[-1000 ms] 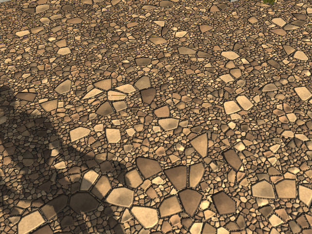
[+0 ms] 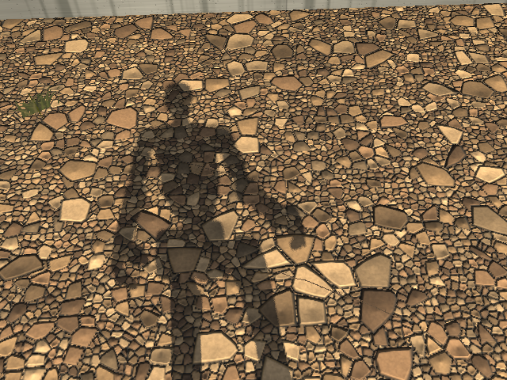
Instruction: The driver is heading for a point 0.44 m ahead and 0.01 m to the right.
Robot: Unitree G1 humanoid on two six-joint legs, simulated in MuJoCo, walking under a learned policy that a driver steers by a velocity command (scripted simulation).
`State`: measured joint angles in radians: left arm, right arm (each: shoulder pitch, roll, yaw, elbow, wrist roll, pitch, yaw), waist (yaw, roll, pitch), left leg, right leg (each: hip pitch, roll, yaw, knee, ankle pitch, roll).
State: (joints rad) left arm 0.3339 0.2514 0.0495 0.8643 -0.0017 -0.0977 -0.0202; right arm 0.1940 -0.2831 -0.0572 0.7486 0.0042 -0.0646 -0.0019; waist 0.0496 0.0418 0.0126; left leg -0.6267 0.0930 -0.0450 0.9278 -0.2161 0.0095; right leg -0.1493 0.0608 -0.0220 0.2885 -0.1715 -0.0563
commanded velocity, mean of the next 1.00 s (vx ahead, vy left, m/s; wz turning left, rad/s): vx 0.29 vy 0.00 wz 0.01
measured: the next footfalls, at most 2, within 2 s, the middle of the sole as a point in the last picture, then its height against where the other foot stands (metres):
left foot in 0.24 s outside the picture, level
right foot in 0.70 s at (310, 375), level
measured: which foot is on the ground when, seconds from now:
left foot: up 0.00-0.22, down 0.24-0.72, up 0.74-0.94, down 0.96-1.00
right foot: down 0.00-0.26, up 0.28-0.68, down 0.70-1.00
